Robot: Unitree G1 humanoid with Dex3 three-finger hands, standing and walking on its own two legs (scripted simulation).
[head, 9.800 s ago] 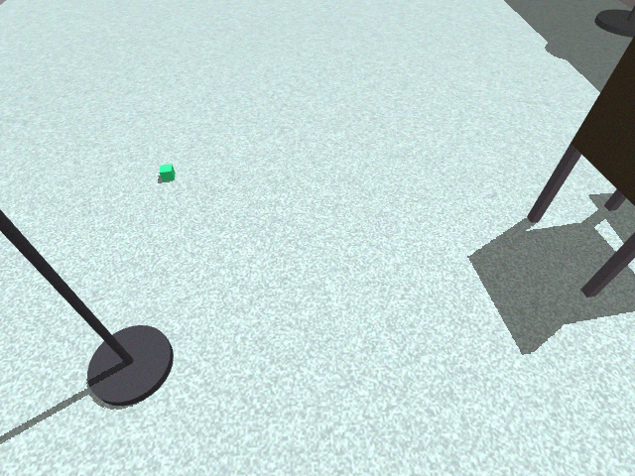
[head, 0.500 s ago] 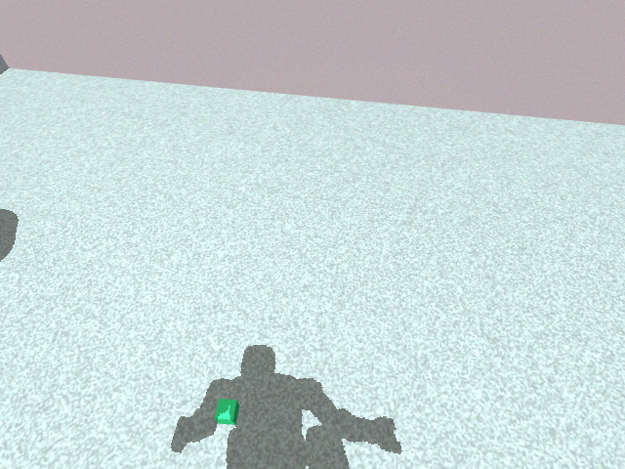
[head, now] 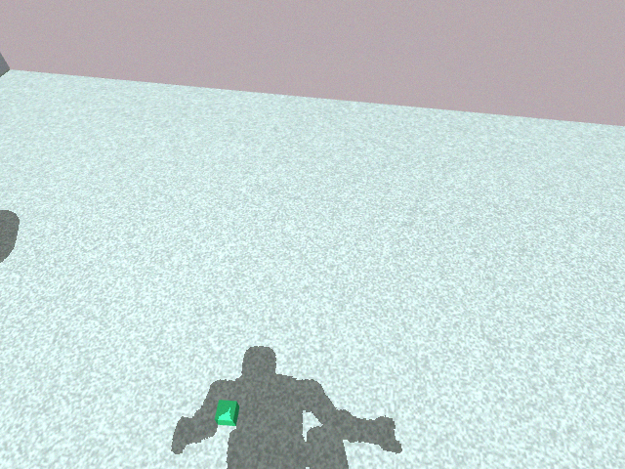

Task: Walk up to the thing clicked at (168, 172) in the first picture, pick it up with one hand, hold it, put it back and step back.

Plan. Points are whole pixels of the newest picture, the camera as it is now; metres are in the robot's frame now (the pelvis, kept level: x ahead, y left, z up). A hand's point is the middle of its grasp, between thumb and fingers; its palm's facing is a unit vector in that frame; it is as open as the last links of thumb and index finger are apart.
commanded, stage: walk up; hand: left
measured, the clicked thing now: (227, 412) +0.40 +0.28 -0.76
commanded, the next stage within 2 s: stand in 1.98 s
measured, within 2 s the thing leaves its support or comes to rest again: neither
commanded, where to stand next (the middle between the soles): +0.01 +0.04 m, yaw -1 degrees
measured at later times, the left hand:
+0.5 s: hand out of the picture +0.05 +0.36 -0.18, palm faces +0.01 -0.94 -0.35, open 7.4 cm
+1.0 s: hand out of the picture +0.08 +0.32 -0.16, palm faces -0.05 -0.94 -0.33, open 7.4 cm
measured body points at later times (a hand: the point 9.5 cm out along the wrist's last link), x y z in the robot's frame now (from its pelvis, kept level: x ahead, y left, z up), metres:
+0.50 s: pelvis -0.02 +0.09 -0.01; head +0.01 +0.12 +0.44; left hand +0.05 +0.41 -0.15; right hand +0.04 -0.21 -0.13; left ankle -0.03 +0.21 -0.75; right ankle -0.04 -0.05 -0.73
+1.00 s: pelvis -0.03 +0.07 -0.01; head -0.01 +0.07 +0.44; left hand +0.08 +0.37 -0.14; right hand +0.03 -0.26 -0.13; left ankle -0.03 +0.21 -0.75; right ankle -0.05 -0.03 -0.75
